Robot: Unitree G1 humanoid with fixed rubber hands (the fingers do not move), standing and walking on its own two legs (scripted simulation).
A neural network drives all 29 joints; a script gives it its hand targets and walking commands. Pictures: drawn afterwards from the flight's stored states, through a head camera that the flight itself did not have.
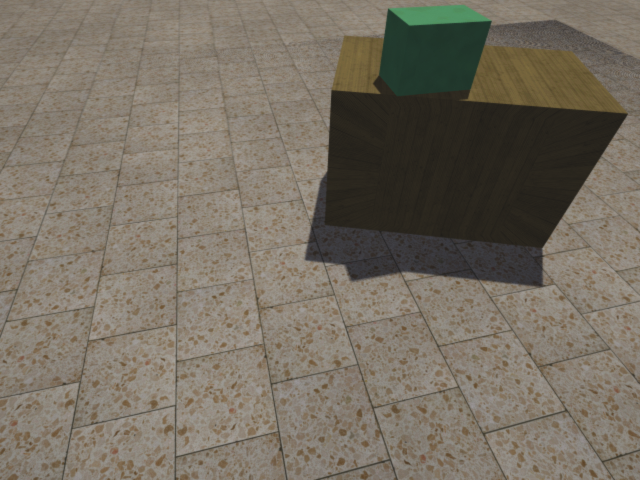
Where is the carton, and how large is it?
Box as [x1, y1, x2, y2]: [379, 5, 491, 95]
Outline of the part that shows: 491,21 464,5 388,8 379,75 396,95 469,89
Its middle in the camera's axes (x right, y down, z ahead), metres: +0.39 -0.65 +1.33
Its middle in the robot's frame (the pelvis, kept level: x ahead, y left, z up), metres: +1.45 -0.36 -0.01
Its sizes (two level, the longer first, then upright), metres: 0.280 0.178 0.221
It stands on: a pedestal, 0.65 m high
